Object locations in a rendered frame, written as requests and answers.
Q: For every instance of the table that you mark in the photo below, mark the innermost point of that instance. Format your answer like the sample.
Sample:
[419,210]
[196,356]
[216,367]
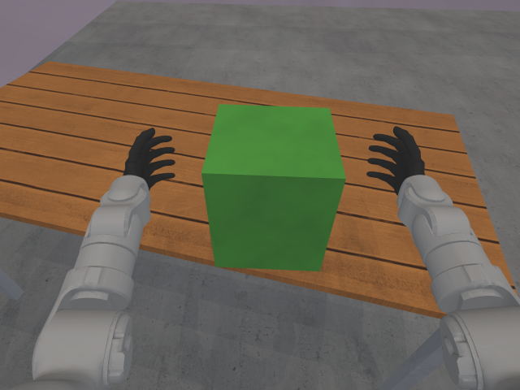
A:
[66,131]

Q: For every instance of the carton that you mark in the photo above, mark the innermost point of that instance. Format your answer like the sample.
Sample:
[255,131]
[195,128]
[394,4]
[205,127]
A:
[273,179]

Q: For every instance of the right robot forearm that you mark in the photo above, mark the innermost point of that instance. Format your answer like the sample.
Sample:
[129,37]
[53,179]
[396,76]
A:
[462,276]

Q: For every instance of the robot left hand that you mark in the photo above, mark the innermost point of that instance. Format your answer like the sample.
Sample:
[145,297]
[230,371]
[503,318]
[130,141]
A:
[140,156]

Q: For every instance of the right robot upper arm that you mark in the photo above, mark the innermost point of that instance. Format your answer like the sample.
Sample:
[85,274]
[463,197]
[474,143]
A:
[481,347]

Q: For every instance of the left robot forearm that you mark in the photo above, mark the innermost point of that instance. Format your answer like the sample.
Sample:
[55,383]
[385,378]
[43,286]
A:
[102,276]

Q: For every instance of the robot right hand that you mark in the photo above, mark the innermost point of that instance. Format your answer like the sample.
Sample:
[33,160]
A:
[407,160]

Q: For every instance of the left robot upper arm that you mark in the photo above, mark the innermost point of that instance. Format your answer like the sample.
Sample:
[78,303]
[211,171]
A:
[83,349]

